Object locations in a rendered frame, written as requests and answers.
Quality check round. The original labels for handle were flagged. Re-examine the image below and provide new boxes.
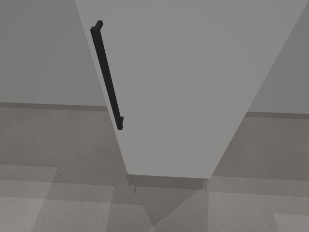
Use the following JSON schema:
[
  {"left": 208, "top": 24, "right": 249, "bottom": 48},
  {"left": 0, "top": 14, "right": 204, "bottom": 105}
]
[{"left": 90, "top": 20, "right": 124, "bottom": 130}]

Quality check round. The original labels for fridge door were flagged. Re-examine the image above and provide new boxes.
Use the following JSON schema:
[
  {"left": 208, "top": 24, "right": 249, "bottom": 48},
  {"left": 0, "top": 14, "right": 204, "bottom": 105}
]
[{"left": 75, "top": 0, "right": 309, "bottom": 179}]

